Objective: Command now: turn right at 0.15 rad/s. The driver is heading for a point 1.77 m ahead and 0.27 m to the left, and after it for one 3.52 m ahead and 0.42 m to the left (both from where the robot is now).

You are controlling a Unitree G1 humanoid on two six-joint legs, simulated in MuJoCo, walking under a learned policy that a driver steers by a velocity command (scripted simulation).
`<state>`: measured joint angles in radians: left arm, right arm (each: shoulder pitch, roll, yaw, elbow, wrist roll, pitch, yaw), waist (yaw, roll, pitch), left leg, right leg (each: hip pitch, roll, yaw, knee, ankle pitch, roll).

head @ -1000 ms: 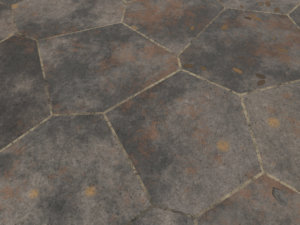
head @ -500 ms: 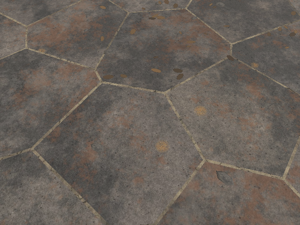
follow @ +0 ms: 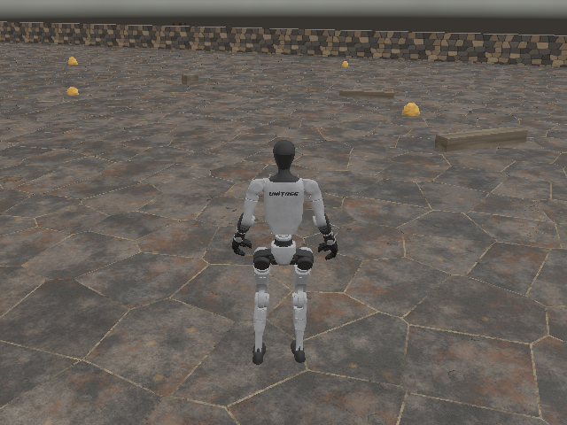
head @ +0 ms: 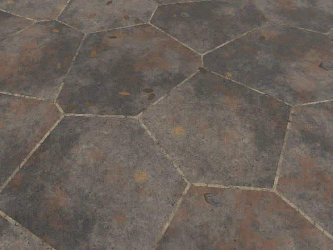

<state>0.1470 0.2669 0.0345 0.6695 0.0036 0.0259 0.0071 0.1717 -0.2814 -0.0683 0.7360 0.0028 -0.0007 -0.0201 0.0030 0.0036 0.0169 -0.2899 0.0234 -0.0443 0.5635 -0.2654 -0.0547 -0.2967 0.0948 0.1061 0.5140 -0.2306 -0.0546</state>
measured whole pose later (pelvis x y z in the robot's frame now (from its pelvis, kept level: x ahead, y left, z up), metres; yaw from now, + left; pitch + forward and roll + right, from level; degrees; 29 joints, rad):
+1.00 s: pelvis +0.01 +0.05 +0.00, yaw +0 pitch -2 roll +0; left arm 0.23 0.22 0.05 0.91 0.01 0.02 0.05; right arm 0.22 -0.23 -0.01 0.92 -0.01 -0.03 -0.01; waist 0.00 0.00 0.04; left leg -0.17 -0.04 -0.01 0.49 -0.29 0.03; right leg -0.21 0.03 0.14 0.49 -0.25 0.03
